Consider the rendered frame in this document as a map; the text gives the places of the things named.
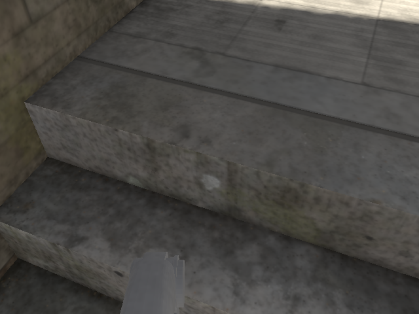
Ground stairs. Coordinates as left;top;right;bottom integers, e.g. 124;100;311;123
0;102;419;314

